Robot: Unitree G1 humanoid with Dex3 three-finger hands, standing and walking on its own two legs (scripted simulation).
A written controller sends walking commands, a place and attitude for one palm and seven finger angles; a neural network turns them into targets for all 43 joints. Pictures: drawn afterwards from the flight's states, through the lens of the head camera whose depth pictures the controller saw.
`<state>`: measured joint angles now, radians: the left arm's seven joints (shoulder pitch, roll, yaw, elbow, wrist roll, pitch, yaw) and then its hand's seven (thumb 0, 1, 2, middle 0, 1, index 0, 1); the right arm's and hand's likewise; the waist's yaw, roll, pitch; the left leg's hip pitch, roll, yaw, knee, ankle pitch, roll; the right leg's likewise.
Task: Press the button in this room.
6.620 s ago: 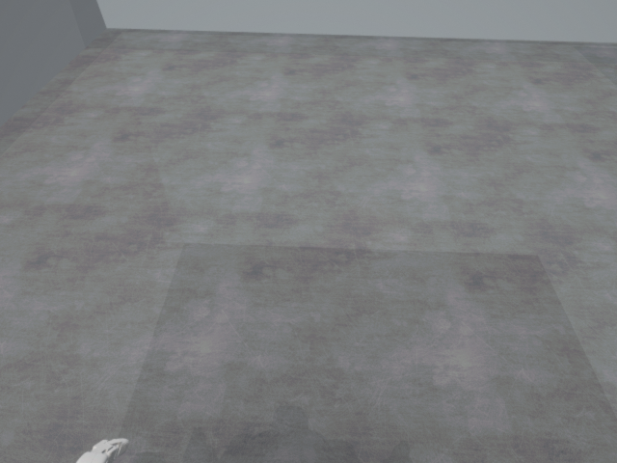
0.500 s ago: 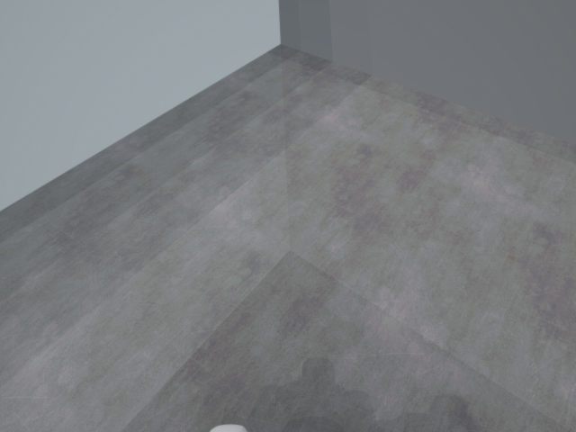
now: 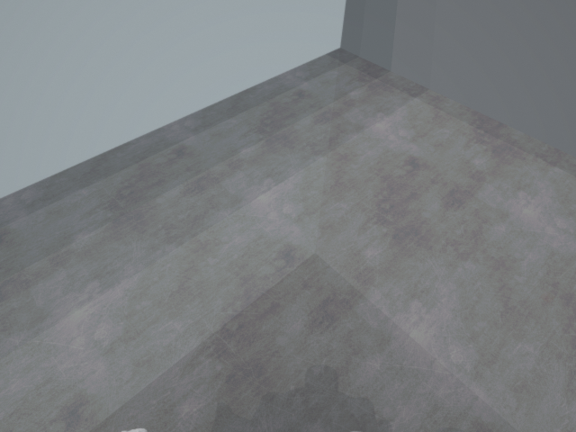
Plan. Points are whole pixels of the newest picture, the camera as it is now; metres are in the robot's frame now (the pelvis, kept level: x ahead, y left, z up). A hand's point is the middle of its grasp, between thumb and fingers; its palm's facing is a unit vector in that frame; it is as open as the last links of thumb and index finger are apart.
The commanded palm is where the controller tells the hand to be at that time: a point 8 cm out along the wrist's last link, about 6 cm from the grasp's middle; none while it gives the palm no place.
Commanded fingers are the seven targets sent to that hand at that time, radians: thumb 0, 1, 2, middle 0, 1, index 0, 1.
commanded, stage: turn or walk to find it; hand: left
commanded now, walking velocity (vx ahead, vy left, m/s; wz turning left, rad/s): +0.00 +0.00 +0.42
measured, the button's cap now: out of the picture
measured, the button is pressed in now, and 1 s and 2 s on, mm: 0 0 0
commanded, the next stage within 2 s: none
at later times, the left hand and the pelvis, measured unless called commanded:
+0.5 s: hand out of the picture -0.04 +0.16 -0.16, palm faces +0.27 -0.93 -0.25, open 7.3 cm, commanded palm none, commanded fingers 0.00 0.90 0.90 -0.20 -0.30 -0.20 -0.30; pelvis -0.05 -0.04 +0.00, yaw +14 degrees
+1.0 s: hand out of the picture -0.09 +0.22 -0.16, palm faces +0.42 -0.87 -0.24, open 7.3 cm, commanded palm none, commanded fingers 0.00 0.90 0.90 -0.20 -0.30 -0.20 -0.30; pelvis -0.09 +0.00 +0.00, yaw +24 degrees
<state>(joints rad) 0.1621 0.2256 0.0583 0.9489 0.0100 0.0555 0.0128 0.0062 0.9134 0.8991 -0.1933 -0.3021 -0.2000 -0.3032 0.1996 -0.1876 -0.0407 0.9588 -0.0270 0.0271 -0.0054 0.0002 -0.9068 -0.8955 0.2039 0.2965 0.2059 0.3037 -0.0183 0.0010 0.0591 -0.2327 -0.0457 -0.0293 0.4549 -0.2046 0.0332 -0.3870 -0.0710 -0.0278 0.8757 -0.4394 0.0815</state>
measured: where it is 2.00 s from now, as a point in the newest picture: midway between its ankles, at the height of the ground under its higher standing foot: outside the picture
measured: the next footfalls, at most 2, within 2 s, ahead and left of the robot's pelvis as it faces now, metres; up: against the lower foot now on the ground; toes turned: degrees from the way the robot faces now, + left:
right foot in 0.10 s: +0.04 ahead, -0.13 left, +0.00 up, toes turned -1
left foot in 0.62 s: -0.07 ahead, +0.10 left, +0.00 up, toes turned +22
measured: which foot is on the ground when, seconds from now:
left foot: down 0.00-0.10, up 0.12-0.60, down 0.62-1.00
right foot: up 0.00-0.08, down 0.10-0.62, up 0.64-1.00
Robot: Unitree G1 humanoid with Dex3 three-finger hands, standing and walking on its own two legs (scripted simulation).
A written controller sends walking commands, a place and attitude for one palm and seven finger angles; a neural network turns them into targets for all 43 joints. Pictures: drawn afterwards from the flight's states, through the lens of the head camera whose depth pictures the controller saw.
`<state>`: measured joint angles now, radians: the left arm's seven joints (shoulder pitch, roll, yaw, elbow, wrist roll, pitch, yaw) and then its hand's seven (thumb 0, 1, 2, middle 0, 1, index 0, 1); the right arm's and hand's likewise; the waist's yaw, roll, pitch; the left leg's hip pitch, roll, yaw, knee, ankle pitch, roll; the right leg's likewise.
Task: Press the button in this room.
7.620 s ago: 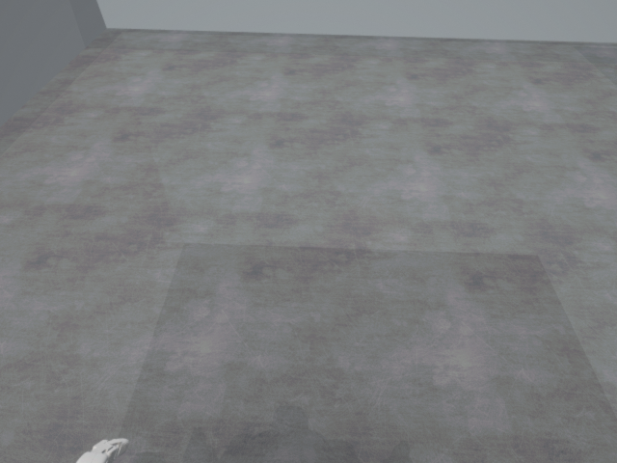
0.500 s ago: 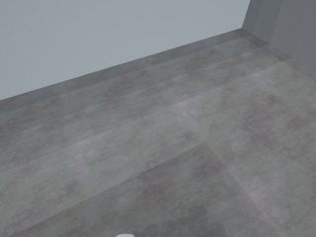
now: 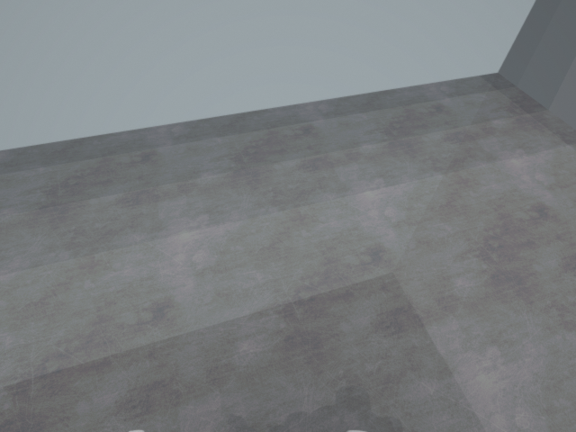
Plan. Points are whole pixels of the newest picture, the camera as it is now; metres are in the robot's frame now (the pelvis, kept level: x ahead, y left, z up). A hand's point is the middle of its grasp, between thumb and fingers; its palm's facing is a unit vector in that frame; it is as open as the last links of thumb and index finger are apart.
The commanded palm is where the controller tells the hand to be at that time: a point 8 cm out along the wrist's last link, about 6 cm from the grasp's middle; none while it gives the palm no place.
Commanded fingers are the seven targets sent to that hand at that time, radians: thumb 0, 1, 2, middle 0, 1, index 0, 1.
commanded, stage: turn or walk to find it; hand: left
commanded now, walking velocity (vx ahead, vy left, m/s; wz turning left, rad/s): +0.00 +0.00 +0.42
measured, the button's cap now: out of the picture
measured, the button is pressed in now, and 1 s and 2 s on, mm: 0 0 0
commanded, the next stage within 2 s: none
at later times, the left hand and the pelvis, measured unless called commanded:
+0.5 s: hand out of the picture -0.02 +0.16 -0.16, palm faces +0.26 -0.93 -0.26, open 7.3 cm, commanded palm none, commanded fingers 0.00 0.90 0.90 -0.20 -0.30 -0.20 -0.30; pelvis -0.03 -0.04 +0.00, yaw +15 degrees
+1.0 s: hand out of the picture -0.08 +0.22 -0.16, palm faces +0.44 -0.86 -0.24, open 7.3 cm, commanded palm none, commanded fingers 0.00 0.90 0.90 -0.20 -0.30 -0.20 -0.30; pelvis -0.07 -0.01 +0.00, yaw +25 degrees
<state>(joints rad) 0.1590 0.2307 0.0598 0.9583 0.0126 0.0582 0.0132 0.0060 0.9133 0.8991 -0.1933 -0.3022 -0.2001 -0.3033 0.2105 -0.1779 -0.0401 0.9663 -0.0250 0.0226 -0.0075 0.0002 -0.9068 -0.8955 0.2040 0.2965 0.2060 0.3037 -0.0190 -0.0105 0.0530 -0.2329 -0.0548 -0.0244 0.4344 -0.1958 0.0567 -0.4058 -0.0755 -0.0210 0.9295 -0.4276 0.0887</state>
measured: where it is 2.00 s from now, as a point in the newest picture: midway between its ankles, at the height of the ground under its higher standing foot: outside the picture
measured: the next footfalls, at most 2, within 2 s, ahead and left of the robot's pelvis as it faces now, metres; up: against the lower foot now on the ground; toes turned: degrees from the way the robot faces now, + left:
right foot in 0.14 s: +0.03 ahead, -0.14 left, +0.00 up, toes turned +1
left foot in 0.64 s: -0.06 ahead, +0.10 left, +0.00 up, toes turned +23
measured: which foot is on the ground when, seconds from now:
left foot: down 0.00-0.16, up 0.18-0.62, down 0.64-1.00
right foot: up 0.00-0.12, down 0.14-0.64, up 0.66-1.00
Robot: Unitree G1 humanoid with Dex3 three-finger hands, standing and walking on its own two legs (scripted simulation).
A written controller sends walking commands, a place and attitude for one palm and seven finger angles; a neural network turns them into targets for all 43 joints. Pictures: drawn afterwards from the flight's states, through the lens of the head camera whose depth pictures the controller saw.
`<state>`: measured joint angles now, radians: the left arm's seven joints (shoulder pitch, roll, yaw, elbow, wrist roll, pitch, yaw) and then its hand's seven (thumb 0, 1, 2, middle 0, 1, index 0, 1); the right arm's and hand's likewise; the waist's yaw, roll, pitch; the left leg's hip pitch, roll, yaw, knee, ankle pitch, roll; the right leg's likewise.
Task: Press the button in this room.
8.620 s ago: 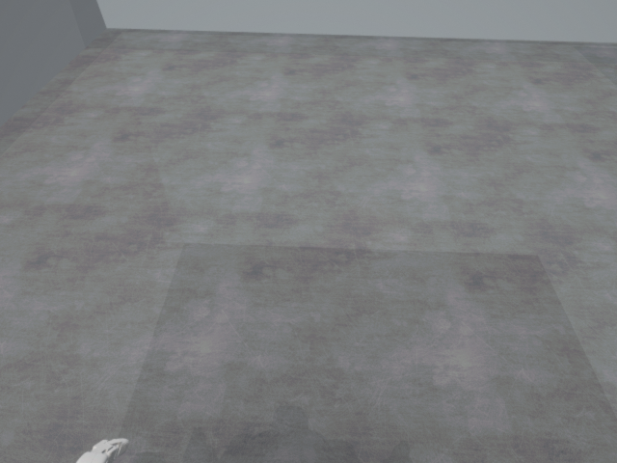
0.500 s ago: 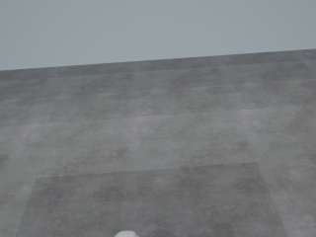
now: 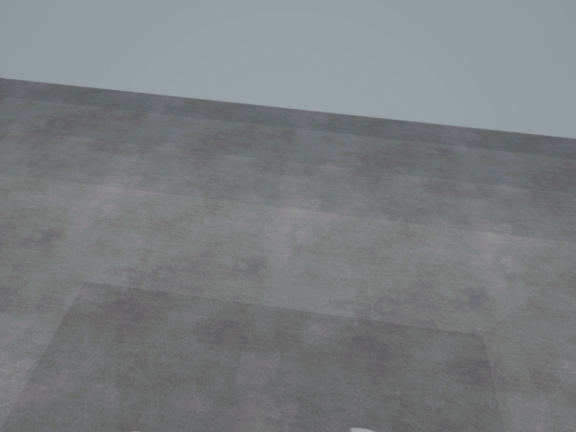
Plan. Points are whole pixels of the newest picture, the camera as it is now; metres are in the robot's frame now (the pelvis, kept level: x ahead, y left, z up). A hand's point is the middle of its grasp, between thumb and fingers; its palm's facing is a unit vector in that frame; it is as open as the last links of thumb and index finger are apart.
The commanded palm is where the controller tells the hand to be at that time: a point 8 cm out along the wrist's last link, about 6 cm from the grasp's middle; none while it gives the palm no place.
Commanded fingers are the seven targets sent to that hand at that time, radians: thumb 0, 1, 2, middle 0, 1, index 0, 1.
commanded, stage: turn or walk to find it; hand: left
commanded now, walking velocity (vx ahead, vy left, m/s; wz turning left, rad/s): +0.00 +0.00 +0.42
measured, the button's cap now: out of the picture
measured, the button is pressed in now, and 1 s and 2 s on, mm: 0 0 0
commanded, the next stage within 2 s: none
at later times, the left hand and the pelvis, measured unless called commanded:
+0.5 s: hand out of the picture -0.02 +0.16 -0.16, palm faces +0.26 -0.93 -0.25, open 7.3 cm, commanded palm none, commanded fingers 0.00 0.90 0.90 -0.20 -0.30 -0.20 -0.30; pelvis -0.04 -0.04 +0.00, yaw +14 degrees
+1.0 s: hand out of the picture -0.08 +0.22 -0.16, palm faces +0.42 -0.87 -0.25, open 7.3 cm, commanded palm none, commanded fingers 0.00 0.90 0.90 -0.20 -0.30 -0.20 -0.30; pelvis -0.07 -0.01 +0.00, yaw +24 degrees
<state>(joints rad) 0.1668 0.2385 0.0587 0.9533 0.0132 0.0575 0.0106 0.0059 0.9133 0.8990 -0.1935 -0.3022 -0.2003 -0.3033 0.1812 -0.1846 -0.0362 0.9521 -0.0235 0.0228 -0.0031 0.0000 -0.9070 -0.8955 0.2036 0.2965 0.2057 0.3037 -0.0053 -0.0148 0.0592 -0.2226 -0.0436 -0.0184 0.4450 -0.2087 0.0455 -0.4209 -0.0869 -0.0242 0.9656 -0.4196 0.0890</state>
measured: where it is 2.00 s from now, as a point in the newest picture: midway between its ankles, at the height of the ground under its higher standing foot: outside the picture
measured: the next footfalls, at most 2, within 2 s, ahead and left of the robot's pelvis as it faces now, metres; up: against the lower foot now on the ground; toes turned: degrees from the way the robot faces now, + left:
right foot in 0.14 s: +0.04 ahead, -0.14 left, +0.00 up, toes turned +0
left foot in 0.64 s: -0.06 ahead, +0.10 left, +0.00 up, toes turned +22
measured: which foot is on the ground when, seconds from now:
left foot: down 0.00-0.16, up 0.18-0.62, down 0.64-1.00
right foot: up 0.00-0.12, down 0.14-0.64, up 0.66-1.00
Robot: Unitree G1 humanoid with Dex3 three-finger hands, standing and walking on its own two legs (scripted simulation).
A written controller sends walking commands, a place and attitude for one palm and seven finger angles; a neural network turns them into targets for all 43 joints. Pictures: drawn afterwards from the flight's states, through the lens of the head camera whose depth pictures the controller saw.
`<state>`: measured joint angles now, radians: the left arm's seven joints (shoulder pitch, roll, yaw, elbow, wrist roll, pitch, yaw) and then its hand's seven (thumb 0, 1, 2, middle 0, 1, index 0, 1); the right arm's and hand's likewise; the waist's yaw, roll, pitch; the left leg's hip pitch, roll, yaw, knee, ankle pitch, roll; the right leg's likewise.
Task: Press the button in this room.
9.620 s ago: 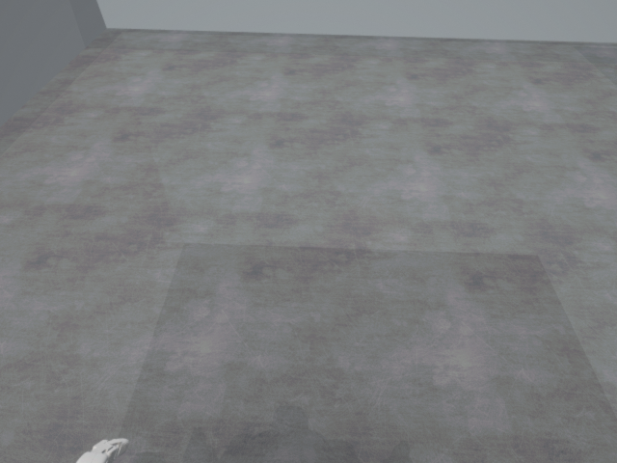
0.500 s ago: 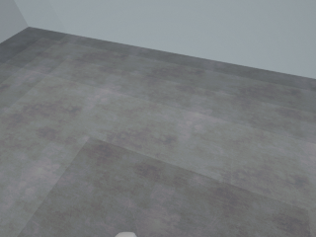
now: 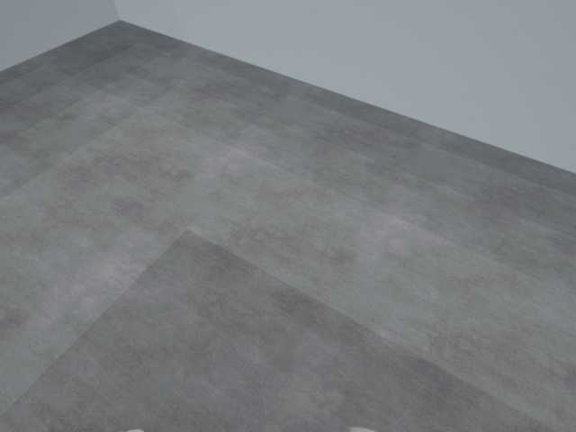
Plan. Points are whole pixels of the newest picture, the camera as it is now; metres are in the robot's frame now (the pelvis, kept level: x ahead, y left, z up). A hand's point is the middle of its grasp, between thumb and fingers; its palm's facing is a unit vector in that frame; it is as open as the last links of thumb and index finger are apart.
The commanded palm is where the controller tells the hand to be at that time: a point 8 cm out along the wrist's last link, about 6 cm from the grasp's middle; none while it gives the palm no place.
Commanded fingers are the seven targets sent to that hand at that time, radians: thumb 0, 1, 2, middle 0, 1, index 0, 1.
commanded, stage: turn or walk to find it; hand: left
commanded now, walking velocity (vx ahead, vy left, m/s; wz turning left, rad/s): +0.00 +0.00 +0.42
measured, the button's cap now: out of the picture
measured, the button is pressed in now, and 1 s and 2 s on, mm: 0 0 0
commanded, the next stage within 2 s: none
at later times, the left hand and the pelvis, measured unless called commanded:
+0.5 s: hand out of the picture -0.03 +0.15 -0.15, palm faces +0.27 -0.93 -0.26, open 7.3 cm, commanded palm none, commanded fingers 0.00 0.90 0.90 -0.20 -0.30 -0.20 -0.30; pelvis -0.04 -0.05 +0.00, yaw +14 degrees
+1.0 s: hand out of the picture -0.10 +0.20 -0.16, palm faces +0.45 -0.86 -0.25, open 7.3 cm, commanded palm none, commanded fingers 0.00 0.90 0.90 -0.20 -0.30 -0.20 -0.30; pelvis -0.08 -0.02 +0.00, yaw +25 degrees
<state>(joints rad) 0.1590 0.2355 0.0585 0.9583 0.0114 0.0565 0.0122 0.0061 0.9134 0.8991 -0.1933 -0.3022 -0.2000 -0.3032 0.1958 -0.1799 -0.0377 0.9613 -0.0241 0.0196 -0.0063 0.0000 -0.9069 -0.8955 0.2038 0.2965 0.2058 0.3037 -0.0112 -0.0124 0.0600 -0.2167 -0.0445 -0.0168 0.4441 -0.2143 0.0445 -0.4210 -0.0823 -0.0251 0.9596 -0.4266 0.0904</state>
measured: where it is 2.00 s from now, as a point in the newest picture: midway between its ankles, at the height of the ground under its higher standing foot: outside the picture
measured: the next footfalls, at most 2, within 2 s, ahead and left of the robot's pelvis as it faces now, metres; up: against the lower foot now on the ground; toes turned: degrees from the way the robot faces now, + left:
right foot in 0.14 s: +0.04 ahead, -0.14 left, +0.00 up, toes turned +0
left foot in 0.66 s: -0.07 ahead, +0.10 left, +0.00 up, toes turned +23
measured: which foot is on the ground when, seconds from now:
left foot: down 0.00-0.16, up 0.18-0.64, down 0.66-1.00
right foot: up 0.00-0.12, down 0.14-0.66, up 0.68-1.00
